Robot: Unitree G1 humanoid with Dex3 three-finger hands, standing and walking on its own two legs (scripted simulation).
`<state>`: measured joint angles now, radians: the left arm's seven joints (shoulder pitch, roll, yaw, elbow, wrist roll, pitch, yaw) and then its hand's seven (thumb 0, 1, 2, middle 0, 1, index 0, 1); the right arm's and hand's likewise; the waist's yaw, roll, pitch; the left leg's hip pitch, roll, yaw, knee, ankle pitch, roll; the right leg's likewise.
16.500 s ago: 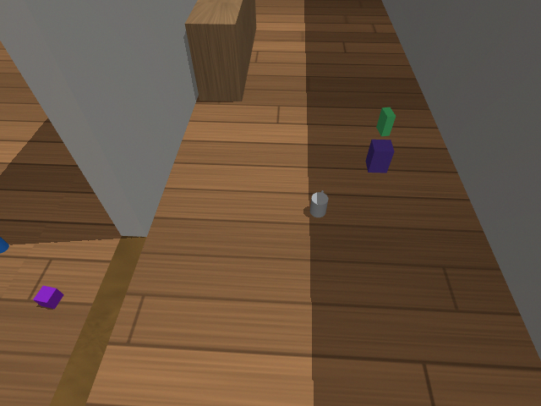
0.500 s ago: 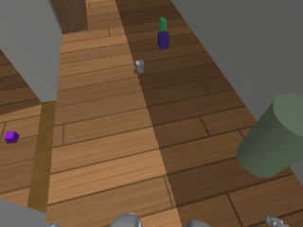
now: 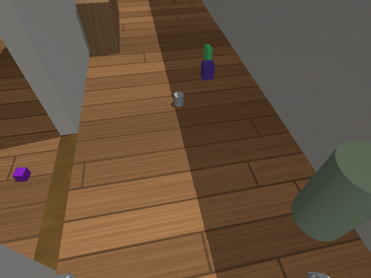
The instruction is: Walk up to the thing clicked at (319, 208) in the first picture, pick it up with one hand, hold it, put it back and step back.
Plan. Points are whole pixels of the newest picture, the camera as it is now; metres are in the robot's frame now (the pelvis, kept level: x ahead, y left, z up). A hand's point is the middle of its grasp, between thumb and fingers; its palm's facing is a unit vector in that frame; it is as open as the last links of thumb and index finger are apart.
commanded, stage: walk up
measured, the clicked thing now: (179, 97) +1.52 +0.09 -0.72
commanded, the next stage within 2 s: stand in 0.14 s
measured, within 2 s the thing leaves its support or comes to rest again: neither
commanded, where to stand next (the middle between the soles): +0.06 -0.01 m, yaw -4 degrees
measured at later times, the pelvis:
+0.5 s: pelvis +0.00 -0.01 +0.01, yaw -2 degrees
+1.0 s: pelvis +0.00 -0.02 +0.01, yaw -2 degrees
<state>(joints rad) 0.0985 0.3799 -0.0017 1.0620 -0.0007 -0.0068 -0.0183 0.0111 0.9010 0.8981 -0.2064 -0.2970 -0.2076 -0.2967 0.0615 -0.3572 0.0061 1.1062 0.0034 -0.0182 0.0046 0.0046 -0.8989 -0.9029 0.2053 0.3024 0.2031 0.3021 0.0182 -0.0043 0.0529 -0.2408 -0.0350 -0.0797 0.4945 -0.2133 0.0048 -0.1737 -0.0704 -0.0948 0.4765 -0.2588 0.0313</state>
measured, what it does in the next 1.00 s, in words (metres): stands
